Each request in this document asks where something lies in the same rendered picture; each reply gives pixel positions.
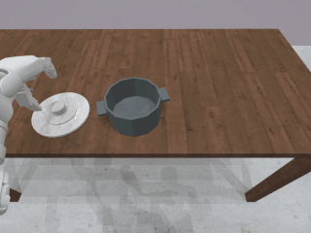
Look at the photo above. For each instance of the lid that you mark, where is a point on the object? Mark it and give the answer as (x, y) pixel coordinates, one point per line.
(52, 126)

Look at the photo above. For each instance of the table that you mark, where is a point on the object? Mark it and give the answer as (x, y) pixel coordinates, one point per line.
(234, 93)

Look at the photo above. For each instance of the pot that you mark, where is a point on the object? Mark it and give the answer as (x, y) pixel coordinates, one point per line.
(133, 106)

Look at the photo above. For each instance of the robot left forearm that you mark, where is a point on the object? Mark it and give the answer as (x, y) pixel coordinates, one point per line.
(10, 84)

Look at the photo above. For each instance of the robot left upper arm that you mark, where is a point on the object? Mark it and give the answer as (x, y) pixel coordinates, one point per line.
(4, 192)

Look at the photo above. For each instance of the knob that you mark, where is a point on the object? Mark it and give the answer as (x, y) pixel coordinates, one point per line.
(58, 108)

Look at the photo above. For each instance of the robot left hand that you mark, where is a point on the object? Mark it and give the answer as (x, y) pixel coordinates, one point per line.
(28, 67)

